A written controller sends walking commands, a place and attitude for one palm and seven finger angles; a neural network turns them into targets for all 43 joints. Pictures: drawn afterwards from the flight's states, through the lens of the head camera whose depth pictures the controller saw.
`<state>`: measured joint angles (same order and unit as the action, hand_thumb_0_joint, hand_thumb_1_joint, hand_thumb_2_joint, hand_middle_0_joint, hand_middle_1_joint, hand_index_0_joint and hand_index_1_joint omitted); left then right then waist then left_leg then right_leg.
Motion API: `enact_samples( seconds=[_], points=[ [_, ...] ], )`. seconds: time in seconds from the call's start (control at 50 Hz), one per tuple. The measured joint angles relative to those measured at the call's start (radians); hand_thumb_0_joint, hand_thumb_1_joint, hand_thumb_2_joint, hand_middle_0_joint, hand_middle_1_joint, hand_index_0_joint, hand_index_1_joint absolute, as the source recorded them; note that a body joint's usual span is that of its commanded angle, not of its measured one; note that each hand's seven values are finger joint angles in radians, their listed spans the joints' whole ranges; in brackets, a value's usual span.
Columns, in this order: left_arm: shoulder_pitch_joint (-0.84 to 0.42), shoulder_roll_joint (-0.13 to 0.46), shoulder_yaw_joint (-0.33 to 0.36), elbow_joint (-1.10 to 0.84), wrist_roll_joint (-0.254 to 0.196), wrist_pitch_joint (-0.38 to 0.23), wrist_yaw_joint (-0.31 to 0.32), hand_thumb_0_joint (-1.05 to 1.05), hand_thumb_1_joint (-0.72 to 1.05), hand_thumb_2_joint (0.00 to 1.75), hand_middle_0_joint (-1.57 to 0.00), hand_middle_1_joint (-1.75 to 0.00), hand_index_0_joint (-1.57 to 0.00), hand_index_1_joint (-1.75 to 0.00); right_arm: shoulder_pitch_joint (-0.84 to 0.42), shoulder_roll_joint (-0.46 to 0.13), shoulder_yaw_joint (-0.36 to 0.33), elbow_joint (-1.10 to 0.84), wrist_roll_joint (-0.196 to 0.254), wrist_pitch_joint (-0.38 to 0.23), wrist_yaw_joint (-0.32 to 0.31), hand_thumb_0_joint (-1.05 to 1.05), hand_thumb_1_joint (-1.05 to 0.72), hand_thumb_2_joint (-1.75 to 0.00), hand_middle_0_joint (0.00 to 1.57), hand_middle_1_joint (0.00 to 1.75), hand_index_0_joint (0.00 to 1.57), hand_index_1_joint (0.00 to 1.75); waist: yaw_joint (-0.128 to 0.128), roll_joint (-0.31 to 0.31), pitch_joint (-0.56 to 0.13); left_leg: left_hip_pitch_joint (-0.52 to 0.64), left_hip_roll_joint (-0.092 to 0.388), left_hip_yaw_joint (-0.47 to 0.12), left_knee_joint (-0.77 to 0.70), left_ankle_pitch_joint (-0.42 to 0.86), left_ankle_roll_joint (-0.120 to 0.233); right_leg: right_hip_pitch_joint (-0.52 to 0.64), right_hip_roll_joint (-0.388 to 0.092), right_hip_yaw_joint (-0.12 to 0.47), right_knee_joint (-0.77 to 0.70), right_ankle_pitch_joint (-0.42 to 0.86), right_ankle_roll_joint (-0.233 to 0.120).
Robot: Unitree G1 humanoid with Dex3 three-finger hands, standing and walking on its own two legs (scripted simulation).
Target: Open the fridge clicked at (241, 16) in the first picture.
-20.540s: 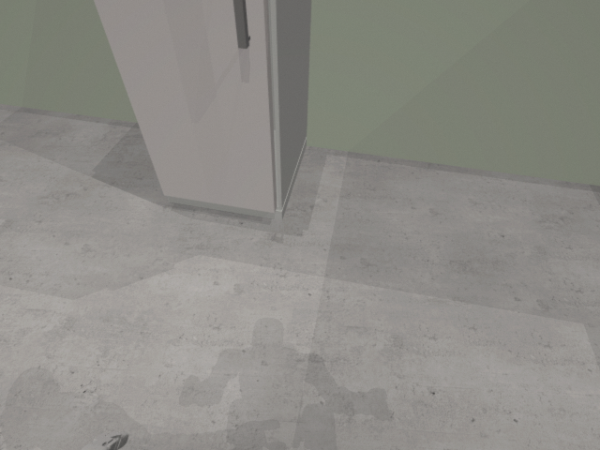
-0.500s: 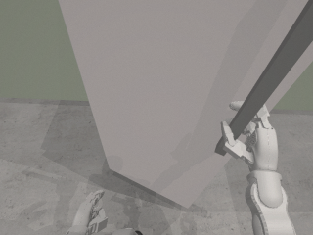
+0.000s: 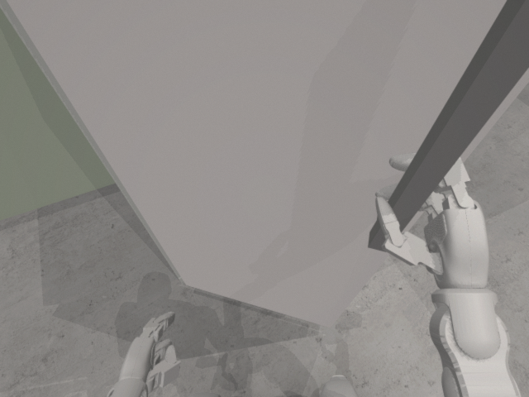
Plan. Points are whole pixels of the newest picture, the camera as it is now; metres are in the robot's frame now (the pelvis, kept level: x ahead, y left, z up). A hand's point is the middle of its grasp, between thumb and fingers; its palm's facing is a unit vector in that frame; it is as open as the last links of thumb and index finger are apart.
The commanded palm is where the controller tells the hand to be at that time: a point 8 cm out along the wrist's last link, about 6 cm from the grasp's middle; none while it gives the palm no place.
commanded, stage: walk backward, drawing the door open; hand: right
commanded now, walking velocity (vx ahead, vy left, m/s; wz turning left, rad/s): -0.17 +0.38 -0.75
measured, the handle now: (464, 94) +0.34 -0.13 +0.29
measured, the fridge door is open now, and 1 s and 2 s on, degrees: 40 68 67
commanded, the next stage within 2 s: stop walking and hold the door back in 0.94 s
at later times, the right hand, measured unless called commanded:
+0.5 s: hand (343, 307) +0.20 -0.06 +0.15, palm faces +0.53 +0.81 -0.25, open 7.0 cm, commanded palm +0.15 -0.08 +0.17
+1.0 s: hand (260, 395) +0.13 +0.02 +0.16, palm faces +0.86 +0.39 -0.33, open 6.9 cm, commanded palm +0.06 +0.02 +0.16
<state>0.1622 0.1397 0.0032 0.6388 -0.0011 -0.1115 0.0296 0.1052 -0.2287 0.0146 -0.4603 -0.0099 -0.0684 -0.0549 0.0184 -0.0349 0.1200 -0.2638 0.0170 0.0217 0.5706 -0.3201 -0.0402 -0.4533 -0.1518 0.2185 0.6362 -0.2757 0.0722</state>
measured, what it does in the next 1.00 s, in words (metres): steps to the left, turning right: right foot, then left foot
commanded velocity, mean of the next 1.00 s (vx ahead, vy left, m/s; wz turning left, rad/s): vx -0.20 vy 0.25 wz -0.67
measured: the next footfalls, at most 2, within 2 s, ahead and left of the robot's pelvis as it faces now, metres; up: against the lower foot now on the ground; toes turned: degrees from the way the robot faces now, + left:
right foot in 0.16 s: +0.04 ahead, -0.06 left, +0.00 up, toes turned -13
left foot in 0.42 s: +0.10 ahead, +0.34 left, +0.00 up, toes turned -20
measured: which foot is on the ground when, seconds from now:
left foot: down 0.00-0.14, up 0.16-0.40, down 0.42-0.62, up 0.64-0.92, down 0.94-1.00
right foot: up 0.00-0.14, down 0.16-0.40, up 0.42-0.60, down 0.62-0.92, up 0.94-1.00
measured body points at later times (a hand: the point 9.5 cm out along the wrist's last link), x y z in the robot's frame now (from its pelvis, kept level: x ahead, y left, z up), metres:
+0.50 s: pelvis +0.01 +0.21 +0.00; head +0.07 +0.18 +0.44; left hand +0.26 +0.35 -0.10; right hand +0.17 -0.10 +0.17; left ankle +0.06 +0.35 -0.72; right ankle -0.04 +0.05 -0.65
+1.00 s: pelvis +0.08 +0.38 +0.00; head +0.12 +0.36 +0.45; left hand +0.36 +0.42 -0.10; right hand +0.08 +0.00 +0.17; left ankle +0.18 +0.47 -0.72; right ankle -0.01 +0.23 -0.67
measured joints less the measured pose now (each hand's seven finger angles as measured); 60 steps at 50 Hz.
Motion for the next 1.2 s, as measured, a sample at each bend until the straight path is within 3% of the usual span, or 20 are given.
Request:
enact_samples(
  seconds=[0.08, 0.14, 0.18, 0.26, 0.32, 0.4, 0.42, 0.46, 0.52, 0.6, 0.64, 0.68, 0.74, 0.9, 0.94, 0.98, 1.02, 1.06, 1.12, 1.2],
  points=[
    [-0.051, 0.032, 0.031, 0.026, 0.000, -0.001, 0.041, 0.01, 0.90, 0.90, -0.20, -0.30, -0.21, -0.30, -0.002, 0.019, -0.005, 0.000, -0.003, -0.011, 0.026, -0.09, -0.58, -0.77, 0.44, 1.37, 0.19, 1.28, 0.017, 0.011, 0.043, 0.019, 0.025, 0.090, 0.059, -0.065, 0.032, -0.084, 0.073, -0.179, 0.381, -0.242, -0.036],
    [-0.054, 0.044, 0.022, -0.006, 0.010, -0.020, 0.061, 0.01, 0.90, 0.90, -0.20, -0.30, -0.20, -0.30, 0.015, 0.022, -0.004, -0.028, -0.006, -0.019, 0.038, -0.09, -0.57, -0.78, 0.44, 1.37, 0.20, 1.28, 0.012, 0.048, 0.040, -0.030, 0.049, 0.133, 0.152, -0.070, 0.058, 0.022, 0.111, -0.325, 0.164, -0.099, -0.048],
    [-0.068, 0.043, 0.031, -0.031, 0.024, -0.041, 0.058, 0.01, 0.90, 0.90, -0.20, -0.30, -0.20, -0.30, 0.005, 0.014, -0.015, -0.034, -0.002, -0.038, 0.028, -0.10, -0.58, -0.78, 0.45, 1.38, 0.19, 1.26, 0.004, 0.033, 0.052, -0.145, 0.003, 0.104, 0.403, -0.144, 0.026, 0.065, 0.089, -0.294, 0.055, 0.031, -0.088],
    [-0.092, 0.003, 0.019, -0.028, 0.036, -0.033, 0.034, 0.01, 0.91, 0.90, -0.20, -0.30, -0.20, -0.30, -0.027, -0.015, -0.058, -0.003, -0.013, -0.041, 0.023, -0.10, -0.59, -0.78, 0.46, 1.38, 0.19, 1.28, 0.003, 0.046, 0.113, -0.273, -0.052, 0.003, 0.633, -0.128, -0.007, 0.097, 0.057, -0.194, -0.027, 0.038, -0.046],
    [-0.066, 0.004, 0.010, -0.033, 0.033, -0.034, 0.028, 0.01, 0.90, 0.90, -0.20, -0.30, -0.21, -0.30, -0.025, -0.011, -0.069, 0.012, -0.006, -0.017, 0.021, -0.08, -0.59, -0.79, 0.45, 1.37, 0.20, 1.30, -0.012, 0.001, 0.105, -0.239, -0.029, -0.016, 0.434, -0.054, -0.006, 0.105, 0.007, -0.108, -0.118, 0.100, -0.014],
    [0.000, -0.011, -0.004, -0.046, 0.009, -0.027, 0.034, 0.01, 0.90, 0.90, -0.20, -0.30, -0.21, -0.30, -0.010, -0.044, -0.101, 0.020, 0.025, 0.017, 0.015, -0.08, -0.60, -0.80, 0.45, 1.37, 0.20, 1.30, -0.022, 0.000, 0.035, -0.035, 0.015, -0.010, 0.035, -0.033, 0.001, 0.040, -0.025, -0.049, -0.086, 0.046, -0.005],
    [0.007, -0.019, -0.012, -0.046, 0.004, -0.025, 0.035, 0.01, 0.90, 0.90, -0.20, -0.30, -0.21, -0.30, -0.005, -0.060, -0.124, 0.010, 0.028, 0.025, 0.008, -0.09, -0.60, -0.80, 0.45, 1.38, 0.20, 1.29, -0.028, 0.037, 0.010, -0.008, 0.040, -0.020, -0.041, 0.012, 0.017, -0.006, -0.008, -0.063, -0.006, -0.034, -0.011],
    [-0.026, 0.006, -0.007, -0.014, 0.007, -0.016, 0.042, 0.01, 0.90, 0.90, -0.20, -0.30, -0.21, -0.30, 0.003, -0.033, -0.154, 0.007, 0.023, 0.019, 0.000, -0.09, -0.60, -0.81, 0.45, 1.38, 0.20, 1.30, -0.018, 0.014, 0.026, -0.033, 0.032, 0.014, 0.035, 0.016, 0.005, -0.094, 0.011, -0.076, 0.287, -0.196, -0.027],
    [-0.046, 0.026, 0.015, 0.018, 0.003, -0.002, 0.056, 0.01, 0.90, 0.90, -0.20, -0.30, -0.21, -0.30, 0.041, -0.026, -0.164, -0.009, 0.029, 0.021, 0.000, -0.08, -0.59, -0.81, 0.45, 1.39, 0.22, 1.32, -0.005, 0.029, 0.049, -0.008, 0.058, 0.054, 0.058, -0.022, 0.008, -0.114, 0.074, -0.198, 0.545, -0.312, -0.032],
    [-0.024, 0.042, 0.012, -0.016, 0.011, 0.002, 0.077, 0.01, 0.90, 0.90, -0.20, -0.30, -0.21, -0.30, 0.083, -0.039, -0.159, -0.047, 0.044, 0.004, 0.000, -0.07, -0.58, -0.81, 0.45, 1.39, 0.25, 1.34, 0.019, 0.064, 0.035, -0.027, 0.089, 0.129, 0.083, -0.026, 0.032, 0.030, 0.115, -0.371, 0.194, -0.183, -0.030],
    [-0.020, 0.048, 0.021, -0.042, 0.018, -0.010, 0.079, 0.01, 0.90, 0.90, -0.20, -0.30, -0.21, -0.30, 0.073, -0.051, -0.164, -0.062, 0.054, -0.007, -0.001, -0.08, -0.57, -0.81, 0.46, 1.40, 0.25, 1.34, 0.010, 0.046, 0.028, -0.126, 0.062, 0.123, 0.270, -0.100, 0.021, 0.087, 0.100, -0.367, 0.034, 0.021, -0.075],
    [-0.047, 0.021, 0.025, -0.026, 0.020, -0.009, 0.066, 0.01, 0.90, 0.90, -0.20, -0.30, -0.20, -0.30, 0.035, -0.070, -0.182, -0.038, 0.041, -0.026, 0.001, -0.09, -0.57, -0.81, 0.46, 1.40, 0.26, 1.35, -0.006, 0.073, 0.077, -0.195, 0.019, 0.041, 0.460, -0.181, 0.002, 0.101, 0.095, -0.345, 0.049, -0.011, -0.103],
    [-0.051, -0.001, 0.010, -0.014, 0.025, -0.015, 0.050, 0.01, 0.90, 0.90, -0.20, -0.30, -0.20, -0.30, 0.013, -0.081, -0.194, 0.007, 0.023, -0.022, 0.003, -0.08, -0.56, -0.81, 0.46, 1.40, 0.27, 1.35, -0.005, 0.055, 0.100, -0.259, -0.021, 0.010, 0.558, -0.134, -0.012, 0.132, 0.066, -0.266, -0.041, 0.022, -0.076],
    [0.019, 0.004, -0.029, -0.058, -0.003, -0.028, 0.037, 0.01, 0.90, 0.90, -0.20, -0.30, -0.21, -0.30, 0.035, -0.090, -0.247, 0.120, 0.065, 0.016, -0.033, -0.05, -0.60, -0.81, 0.46, 1.40, 0.26, 1.34, -0.035, -0.029, 0.015, -0.081, 0.001, 0.016, 0.117, -0.032, -0.022, 0.113, -0.009, -0.123, -0.124, 0.099, 0.007],
    [0.021, 0.002, -0.039, -0.064, -0.006, -0.029, 0.033, 0.01, 0.90, 0.90, -0.20, -0.30, -0.21, -0.30, 0.042, -0.123, -0.304, 0.125, 0.079, 0.027, -0.041, -0.07, -0.58, -0.81, 0.46, 1.40, 0.26, 1.32, -0.043, 0.014, -0.017, -0.026, 0.031, 0.007, -0.022, 0.101, -0.003, 0.043, 0.021, -0.119, 0.004, -0.017, -0.008],
    [-0.016, 0.038, -0.030, -0.032, -0.001, -0.017, 0.033, 0.01, 0.90, 0.90, -0.20, -0.30, -0.21, -0.30, 0.046, -0.099, -0.337, 0.144, 0.068, 0.018, -0.054, -0.09, -0.56, -0.80, 0.46, 1.40, 0.28, 1.32, -0.033, -0.010, -0.003, -0.052, 0.026, 0.032, 0.057, 0.063, 0.017, -0.046, 0.059, -0.095, 0.279, -0.183, -0.023],
    [-0.032, 0.064, -0.011, -0.006, -0.002, 0.000, 0.035, 0.01, 0.90, 0.90, -0.20, -0.30, -0.21, -0.30, 0.076, -0.088, -0.348, 0.147, 0.070, 0.016, -0.063, -0.09, -0.56, -0.79, 0.46, 1.40, 0.29, 1.32, -0.020, -0.005, 0.005, -0.039, 0.043, 0.047, 0.065, 0.017, 0.028, -0.095, 0.113, -0.138, 0.506, -0.249, -0.018],
    [-0.029, 0.080, 0.003, 0.000, -0.004, 0.016, 0.045, 0.01, 0.90, 0.90, -0.20, -0.30, -0.21, -0.30, 0.108, -0.085, -0.349, 0.142, 0.072, 0.003, -0.067, -0.09, -0.56, -0.78, 0.46, 1.40, 0.30, 1.33, -0.004, 0.013, 0.013, -0.009, 0.062, 0.071, 0.032, 0.021, 0.033, -0.092, 0.142, -0.209, 0.576, -0.274, -0.010],
    [-0.003, 0.099, 0.010, 0.003, -0.002, 0.027, 0.067, 0.01, 0.90, 0.90, -0.20, -0.30, -0.21, -0.30, 0.100, -0.089, -0.321, 0.181, 0.062, -0.048, -0.066, -0.09, -0.56, -0.78, 0.46, 1.40, 0.31, 1.35, -0.003, 0.043, -0.001, 0.011, 0.085, 0.114, -0.012, 0.046, 0.039, -0.028, 0.161, -0.295, 0.446, -0.267, -0.014],
    [0.012, 0.121, 0.007, 0.010, 0.001, 0.038, 0.078, 0.01, 0.91, 0.90, -0.20, -0.30, -0.20, -0.30, -0.011, -0.091, -0.254, 0.271, 0.037, -0.082, -0.061, -0.10, -0.57, -0.78, 0.46, 1.40, 0.36, 1.37, -0.028, 0.071, -0.036, -0.017, 0.101, 0.161, -0.011, 0.059, 0.047, 0.079, 0.174, -0.313, 0.222, -0.230, -0.033]
  ],
)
